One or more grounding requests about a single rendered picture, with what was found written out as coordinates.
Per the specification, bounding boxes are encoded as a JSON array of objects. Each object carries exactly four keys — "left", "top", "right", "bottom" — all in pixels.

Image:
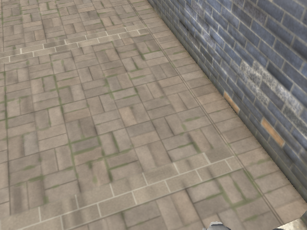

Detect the robot right shin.
[{"left": 209, "top": 221, "right": 224, "bottom": 227}]

